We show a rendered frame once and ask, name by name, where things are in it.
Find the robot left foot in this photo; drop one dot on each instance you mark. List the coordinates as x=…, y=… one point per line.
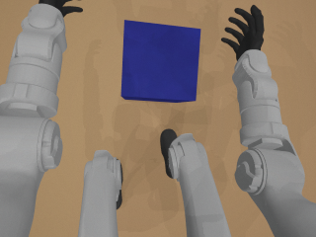
x=119, y=202

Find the left robot upper arm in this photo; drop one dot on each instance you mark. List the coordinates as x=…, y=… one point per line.
x=28, y=148

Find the right robot upper arm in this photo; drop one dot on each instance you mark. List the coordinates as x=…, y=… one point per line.
x=274, y=180

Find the right robot hand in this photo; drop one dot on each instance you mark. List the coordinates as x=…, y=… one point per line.
x=253, y=32

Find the robot right forearm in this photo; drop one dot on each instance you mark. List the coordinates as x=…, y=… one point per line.
x=259, y=108

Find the left robot thigh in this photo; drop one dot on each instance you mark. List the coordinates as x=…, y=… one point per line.
x=98, y=215

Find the left robot hand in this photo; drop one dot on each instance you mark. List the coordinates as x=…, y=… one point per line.
x=58, y=4

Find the robot left forearm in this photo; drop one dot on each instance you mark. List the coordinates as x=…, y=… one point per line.
x=35, y=66

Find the carton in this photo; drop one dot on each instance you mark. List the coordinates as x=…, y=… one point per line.
x=159, y=62

